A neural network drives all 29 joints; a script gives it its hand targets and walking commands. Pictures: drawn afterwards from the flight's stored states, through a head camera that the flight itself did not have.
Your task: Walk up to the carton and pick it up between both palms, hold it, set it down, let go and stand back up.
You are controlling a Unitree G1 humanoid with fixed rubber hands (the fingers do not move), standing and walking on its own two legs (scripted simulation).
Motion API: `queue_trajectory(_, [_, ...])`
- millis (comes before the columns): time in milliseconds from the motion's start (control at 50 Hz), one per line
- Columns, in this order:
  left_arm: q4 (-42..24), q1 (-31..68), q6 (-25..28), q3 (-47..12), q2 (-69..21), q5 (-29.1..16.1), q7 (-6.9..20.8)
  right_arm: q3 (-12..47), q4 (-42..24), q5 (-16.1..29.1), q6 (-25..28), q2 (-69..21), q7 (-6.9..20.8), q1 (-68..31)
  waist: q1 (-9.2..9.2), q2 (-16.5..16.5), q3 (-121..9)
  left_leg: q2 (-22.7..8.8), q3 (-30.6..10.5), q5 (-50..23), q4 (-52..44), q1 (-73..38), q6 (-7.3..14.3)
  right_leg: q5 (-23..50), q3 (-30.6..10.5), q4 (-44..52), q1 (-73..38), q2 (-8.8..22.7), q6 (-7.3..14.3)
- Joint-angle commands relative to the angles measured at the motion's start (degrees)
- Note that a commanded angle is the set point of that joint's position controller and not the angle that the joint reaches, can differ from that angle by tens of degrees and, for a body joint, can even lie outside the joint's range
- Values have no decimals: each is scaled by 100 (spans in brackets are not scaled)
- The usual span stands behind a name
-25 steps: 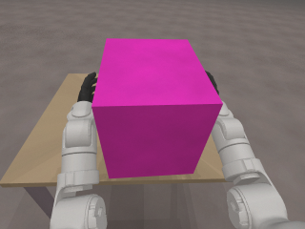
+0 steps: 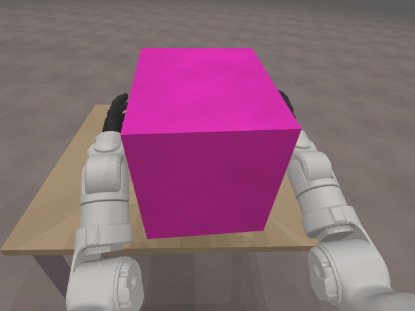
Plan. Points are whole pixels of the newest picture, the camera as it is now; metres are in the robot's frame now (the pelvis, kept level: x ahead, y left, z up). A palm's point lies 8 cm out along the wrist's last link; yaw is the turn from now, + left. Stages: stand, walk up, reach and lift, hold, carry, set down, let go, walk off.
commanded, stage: hold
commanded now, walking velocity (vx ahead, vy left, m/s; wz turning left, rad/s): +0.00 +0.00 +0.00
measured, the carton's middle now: (202, 138) +0.38 +0.00 +0.19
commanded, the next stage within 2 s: none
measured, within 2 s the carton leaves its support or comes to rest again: neither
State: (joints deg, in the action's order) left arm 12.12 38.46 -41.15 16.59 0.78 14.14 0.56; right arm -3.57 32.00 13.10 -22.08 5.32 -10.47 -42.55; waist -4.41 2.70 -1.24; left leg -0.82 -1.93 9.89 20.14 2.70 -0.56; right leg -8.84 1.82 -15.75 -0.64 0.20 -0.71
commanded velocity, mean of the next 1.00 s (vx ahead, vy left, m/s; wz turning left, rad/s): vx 0.00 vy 0.00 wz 0.00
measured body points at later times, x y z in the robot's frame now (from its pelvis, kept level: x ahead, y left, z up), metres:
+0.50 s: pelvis +0.00 +0.00 +0.00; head -0.05 +0.03 +0.45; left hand +0.38 +0.16 +0.21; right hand +0.38 -0.16 +0.22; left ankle +0.02 +0.12 -0.75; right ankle +0.01 -0.13 -0.75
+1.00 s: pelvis +0.00 +0.00 +0.00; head -0.06 +0.02 +0.45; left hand +0.38 +0.16 +0.21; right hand +0.38 -0.16 +0.22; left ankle +0.02 +0.12 -0.75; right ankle +0.01 -0.13 -0.75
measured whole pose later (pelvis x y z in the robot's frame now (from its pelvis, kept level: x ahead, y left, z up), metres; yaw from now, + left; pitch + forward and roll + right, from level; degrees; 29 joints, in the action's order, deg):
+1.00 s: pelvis +0.00 +0.00 +0.00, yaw +0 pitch -8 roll -1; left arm 7.9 36.8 -43.1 17.1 0.3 14.8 1.8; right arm -2.9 28.6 13.3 -24.0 5.1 -10.9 -41.6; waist -4.7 2.6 -0.6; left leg -0.9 -1.7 10.1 19.8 1.9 -0.7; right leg -9.3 1.6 -16.1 -1.0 0.1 -0.6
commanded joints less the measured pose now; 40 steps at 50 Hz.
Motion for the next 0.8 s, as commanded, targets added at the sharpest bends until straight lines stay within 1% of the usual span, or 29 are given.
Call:
queue_trajectory(0, [-629,4074,233,-2690,-3387,-821,755,2132,-1671,552,207,-3424,550,-4751,-60,-494,-1956,332,200,-1300,-247,-571,-129,734,131,202,-179,-432,-145])
queue_trajectory(200, [-718,4045,177,-2687,-3377,-811,764,2139,-1743,580,151,-3417,554,-4748,-63,-478,-1992,328,199,-1398,-225,-591,-144,808,127,189,-206,-449,-146])
queue_trajectory(480, [-919,3921,147,-2723,-3311,-790,811,2270,-1967,606,109,-3471,486,-4639,-74,-439,-2054,360,210,-1582,-175,-669,-145,1076,107,153,-289,-438,-180])
queue_trajectory(780, [-1015,3833,109,-2717,-3239,-742,873,2338,-2080,597,68,-3502,438,-4559,-68,-401,-1992,375,232,-1567,-189,-676,-129,1155,100,132,-300,-415,-200])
